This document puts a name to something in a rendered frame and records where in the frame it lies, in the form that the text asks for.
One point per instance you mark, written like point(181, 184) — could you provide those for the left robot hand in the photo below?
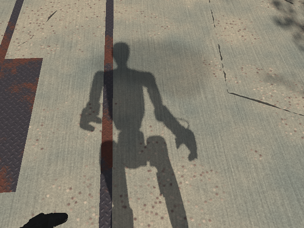
point(46, 220)

